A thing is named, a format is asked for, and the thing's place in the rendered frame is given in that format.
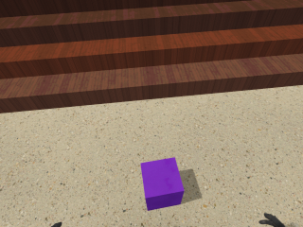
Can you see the right robot hand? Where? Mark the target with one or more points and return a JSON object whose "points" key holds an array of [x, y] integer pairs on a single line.
{"points": [[271, 220]]}

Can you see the carton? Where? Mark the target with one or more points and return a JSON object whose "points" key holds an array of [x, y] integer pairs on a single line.
{"points": [[162, 183]]}

